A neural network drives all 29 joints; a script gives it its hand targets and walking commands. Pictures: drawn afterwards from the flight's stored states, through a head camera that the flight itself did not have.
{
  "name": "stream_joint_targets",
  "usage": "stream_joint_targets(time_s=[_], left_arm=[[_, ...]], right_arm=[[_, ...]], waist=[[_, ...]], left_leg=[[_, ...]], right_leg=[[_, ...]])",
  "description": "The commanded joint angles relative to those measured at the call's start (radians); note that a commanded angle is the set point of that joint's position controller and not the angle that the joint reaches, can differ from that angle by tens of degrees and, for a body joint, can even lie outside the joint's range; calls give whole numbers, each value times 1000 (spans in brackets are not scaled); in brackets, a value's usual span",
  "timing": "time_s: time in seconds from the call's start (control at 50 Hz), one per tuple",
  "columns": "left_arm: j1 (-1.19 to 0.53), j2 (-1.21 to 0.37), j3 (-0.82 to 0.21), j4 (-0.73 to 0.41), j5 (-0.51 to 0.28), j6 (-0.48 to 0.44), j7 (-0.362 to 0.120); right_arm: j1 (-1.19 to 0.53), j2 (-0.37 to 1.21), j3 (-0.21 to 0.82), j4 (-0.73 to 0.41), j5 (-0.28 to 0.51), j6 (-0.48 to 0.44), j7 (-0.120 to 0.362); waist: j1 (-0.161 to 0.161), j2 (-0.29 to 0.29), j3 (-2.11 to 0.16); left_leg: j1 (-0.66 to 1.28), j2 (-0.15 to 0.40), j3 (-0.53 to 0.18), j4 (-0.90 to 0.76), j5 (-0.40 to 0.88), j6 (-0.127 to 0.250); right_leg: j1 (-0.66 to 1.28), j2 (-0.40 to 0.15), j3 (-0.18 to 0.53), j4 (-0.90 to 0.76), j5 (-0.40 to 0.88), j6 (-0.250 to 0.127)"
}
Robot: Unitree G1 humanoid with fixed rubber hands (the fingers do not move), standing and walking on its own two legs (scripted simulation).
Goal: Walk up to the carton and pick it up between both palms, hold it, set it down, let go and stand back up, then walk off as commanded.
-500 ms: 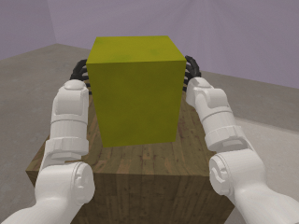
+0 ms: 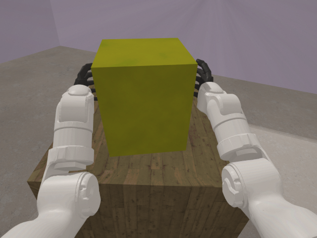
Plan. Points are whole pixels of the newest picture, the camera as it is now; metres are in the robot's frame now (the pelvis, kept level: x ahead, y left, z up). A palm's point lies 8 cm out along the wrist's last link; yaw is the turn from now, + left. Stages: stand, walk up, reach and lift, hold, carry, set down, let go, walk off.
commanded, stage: hold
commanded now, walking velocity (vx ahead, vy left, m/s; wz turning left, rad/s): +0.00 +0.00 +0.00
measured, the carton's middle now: (144, 95) +0.43 +0.02 +0.22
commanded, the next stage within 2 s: set down in 0.60 s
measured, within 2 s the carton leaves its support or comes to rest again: neither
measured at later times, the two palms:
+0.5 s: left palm (82, 92) +0.37 +0.17 +0.26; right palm (204, 88) +0.38 -0.12 +0.27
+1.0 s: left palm (80, 88) +0.39 +0.18 +0.26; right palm (199, 83) +0.41 -0.12 +0.27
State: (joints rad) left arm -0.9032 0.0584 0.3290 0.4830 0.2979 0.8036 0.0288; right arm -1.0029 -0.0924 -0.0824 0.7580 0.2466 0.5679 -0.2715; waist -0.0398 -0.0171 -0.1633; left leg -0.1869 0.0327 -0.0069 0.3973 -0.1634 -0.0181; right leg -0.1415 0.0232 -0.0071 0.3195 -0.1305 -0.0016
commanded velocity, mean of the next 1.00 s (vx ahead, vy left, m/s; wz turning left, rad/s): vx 0.00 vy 0.00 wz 0.00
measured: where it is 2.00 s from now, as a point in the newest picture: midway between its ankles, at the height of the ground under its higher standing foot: outside the picture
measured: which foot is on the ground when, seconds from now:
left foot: down 0.00-1.00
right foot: down 0.00-1.00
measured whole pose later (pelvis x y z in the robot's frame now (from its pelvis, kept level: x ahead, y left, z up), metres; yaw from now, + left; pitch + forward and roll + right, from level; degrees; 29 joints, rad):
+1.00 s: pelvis +0.01 +0.00 +0.00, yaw +0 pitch -3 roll -1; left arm -0.92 0.05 0.41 0.49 0.38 0.66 -0.02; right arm -1.08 -0.01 -0.29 0.93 0.00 0.30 -0.14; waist -0.04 -0.02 -0.12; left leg -0.16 0.03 -0.01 0.40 -0.18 -0.02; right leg -0.11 0.02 -0.01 0.32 -0.15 0.00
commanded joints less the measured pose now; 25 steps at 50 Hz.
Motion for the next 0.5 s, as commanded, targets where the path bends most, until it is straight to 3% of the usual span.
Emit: stream_joint_targets(time_s=[0.0,0.02,0.08,0.12,0.14,0.18,0.2,0.22,0.24,0.3,0.32,0.34,0.38,0.4,0.42,0.44,0.46,0.48], left_arm=[[-860,-654,-390,-318,-249,-119,-200],[-836,-630,-362,-254,-236,-108,-199],[-849,-660,-389,-315,-249,-113,-195],[-836,-650,-368,-270,-227,-103,-202],[-819,-639,-347,-240,-220,-98,-203],[-822,-656,-373,-298,-230,-100,-203],[-849,-637,-354,-273,-219,-104,-204],[-853,-637,-362,-303,-239,-109,-202],[-858,-626,-376,-284,-239,-105,-203],[-844,-626,-344,-250,-236,-111,-204],[-857,-654,-368,-280,-242,-115,-195],[-831,-645,-350,-236,-226,-104,-193],[-846,-639,-346,-210,-227,-115,-197],[-823,-685,-382,-263,-243,-106,-198],[-856,-647,-364,-275,-237,-113,-199],[-833,-658,-367,-291,-236,-105,-199],[-875,-639,-356,-275,-223,-109,-194],[-848,-636,-351,-245,-227,-112,-201]], right_arm=[[-738,625,228,-275,135,-57,150],[-758,625,233,-279,139,-51,148],[-762,630,255,-324,156,-55,144],[-729,602,209,-260,140,-49,144],[-735,599,218,-254,144,-44,146],[-694,617,212,-248,134,-38,145],[-709,595,201,-230,125,-38,146],[-719,633,234,-279,146,-49,147],[-734,613,231,-255,151,-44,148],[-763,627,240,-281,141,-51,147],[-783,642,248,-313,152,-61,149],[-765,611,234,-261,145,-48,150],[-738,618,209,-211,118,-51,156],[-752,612,214,-283,122,-58,154],[-744,616,217,-247,136,-54,154],[-743,618,234,-293,143,-61,153],[-721,618,211,-214,131,-47,156],[-756,611,221,-268,137,-58,152]], waist=[[-139,84,-361],[-116,62,-301],[-127,72,-367],[-145,98,-297],[-116,86,-263],[-134,82,-315],[-139,78,-284],[-125,82,-364],[-140,88,-322],[-116,61,-320],[-111,84,-388],[-107,69,-299],[-127,67,-257],[-133,76,-318],[-124,92,-285],[-121,99,-323],[-134,105,-294],[-120,77,-289]], left_leg=[[96,-77,-28,-97,94,-28],[73,-84,-26,-102,69,-19],[101,-84,-32,-86,134,-27],[72,-87,-19,-92,73,-35],[68,-82,-24,-107,54,-22],[94,-80,-30,-98,102,-30],[77,-78,-20,-106,72,-32],[100,-88,-16,-95,98,-25],[85,-87,-16,-94,84,-29],[65,-84,-23,-99,66,-20],[96,-84,-23,-91,108,-25],[81,-79,-23,-99,81,-22],[77,-73,-18,-111,24,-18],[94,-71,-32,-106,78,-28],[95,-78,-22,-104,84,-24],[99,-83,-21,-92,116,-32],[88,-84,-21,-94,74,-32],[75,-78,-20,-95,86,-28]], right_leg=[[302,38,-9,-41,163,22],[291,31,0,-47,142,27],[320,41,-5,-35,220,23],[302,39,-5,-40,164,23],[275,41,-2,-50,112,25],[309,35,3,-40,189,20],[306,39,-8,-46,138,21],[323,37,6,-36,182,24],[297,32,3,-40,168,25],[295,37,-2,-46,149,25],[290,44,-8,-38,171,21],[273,42,-4,-47,128,27],[245,38,-8,-58,66,23],[285,44,-11,-54,105,18],[271,36,-5,-47,109,21],[313,39,-4,-41,155,20],[287,37,-6,-43,120,21],[284,41,-6,-44,136,26]])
